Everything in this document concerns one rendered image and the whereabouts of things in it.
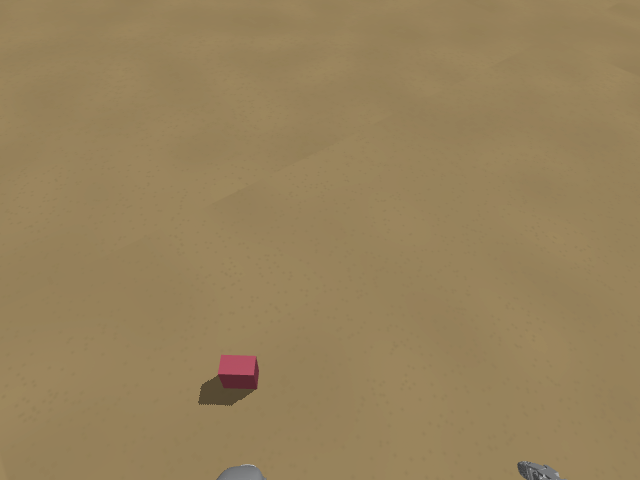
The carton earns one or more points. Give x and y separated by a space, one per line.
238 371

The right robot hand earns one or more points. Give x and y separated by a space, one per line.
533 471

